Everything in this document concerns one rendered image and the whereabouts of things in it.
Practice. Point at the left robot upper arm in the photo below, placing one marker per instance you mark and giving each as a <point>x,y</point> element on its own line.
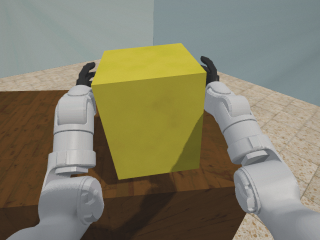
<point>67,207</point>

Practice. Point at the left robot forearm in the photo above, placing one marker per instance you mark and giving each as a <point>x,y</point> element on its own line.
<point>73,136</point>

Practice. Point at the carton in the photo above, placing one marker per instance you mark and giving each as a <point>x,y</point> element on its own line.
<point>151,104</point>

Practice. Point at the pedestal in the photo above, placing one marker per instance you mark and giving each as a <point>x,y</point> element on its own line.
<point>194,204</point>

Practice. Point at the left robot hand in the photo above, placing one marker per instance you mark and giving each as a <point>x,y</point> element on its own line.
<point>85,76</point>

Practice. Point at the right robot forearm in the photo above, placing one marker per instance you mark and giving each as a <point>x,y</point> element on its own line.
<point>247,145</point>

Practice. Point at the right robot upper arm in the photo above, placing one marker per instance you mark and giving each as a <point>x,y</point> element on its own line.
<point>268,190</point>

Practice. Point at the right robot hand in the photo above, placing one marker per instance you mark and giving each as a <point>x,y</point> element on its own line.
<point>211,71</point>

